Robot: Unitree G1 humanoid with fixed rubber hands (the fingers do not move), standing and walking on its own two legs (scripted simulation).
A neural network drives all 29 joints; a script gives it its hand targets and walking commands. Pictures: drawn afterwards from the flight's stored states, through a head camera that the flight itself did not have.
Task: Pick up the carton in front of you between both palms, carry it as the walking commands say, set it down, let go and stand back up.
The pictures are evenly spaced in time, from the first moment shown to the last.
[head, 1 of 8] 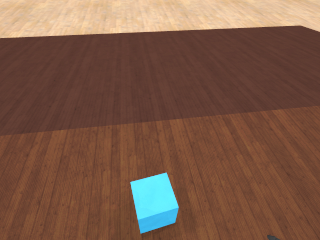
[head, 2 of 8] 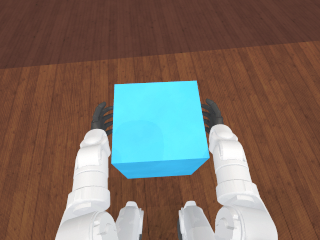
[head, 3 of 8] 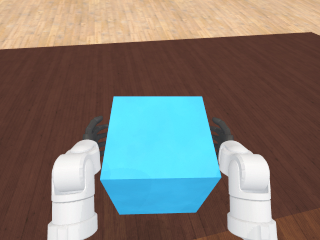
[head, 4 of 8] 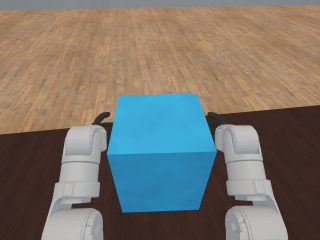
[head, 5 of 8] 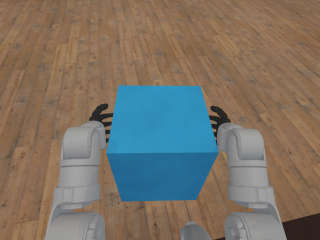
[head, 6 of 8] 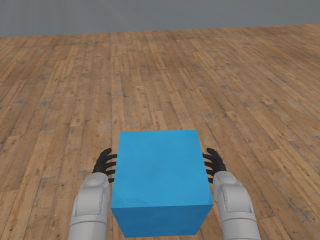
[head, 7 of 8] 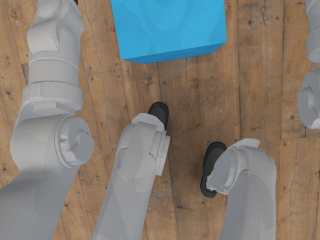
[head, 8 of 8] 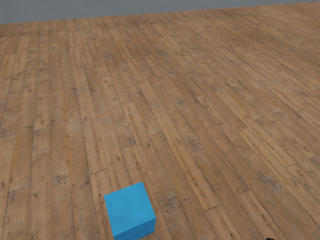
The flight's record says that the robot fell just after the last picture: no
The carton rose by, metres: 0.69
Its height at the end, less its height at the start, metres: -0.40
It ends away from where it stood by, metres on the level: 5.69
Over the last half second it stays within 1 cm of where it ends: yes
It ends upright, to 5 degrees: yes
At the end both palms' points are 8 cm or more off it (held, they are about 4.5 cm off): yes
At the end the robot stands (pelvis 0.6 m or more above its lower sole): yes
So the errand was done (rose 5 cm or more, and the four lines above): yes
